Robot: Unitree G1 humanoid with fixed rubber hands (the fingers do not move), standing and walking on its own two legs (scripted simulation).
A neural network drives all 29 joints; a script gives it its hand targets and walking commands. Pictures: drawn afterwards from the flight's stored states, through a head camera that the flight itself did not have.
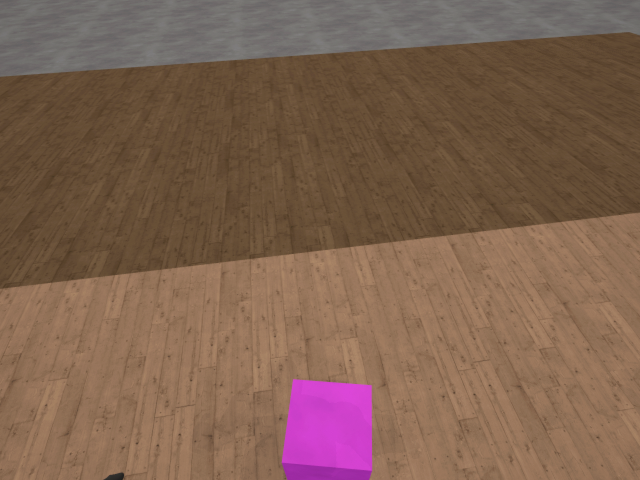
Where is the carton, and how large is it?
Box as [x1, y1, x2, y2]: [282, 379, 371, 479]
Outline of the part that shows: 293,379 282,457 282,464 287,479 368,479 371,472 371,385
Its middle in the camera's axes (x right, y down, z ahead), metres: +0.02 +0.54 +1.05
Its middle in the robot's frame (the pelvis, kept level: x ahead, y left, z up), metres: +0.38 +0.02 -0.66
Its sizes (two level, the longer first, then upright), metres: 0.210 0.200 0.250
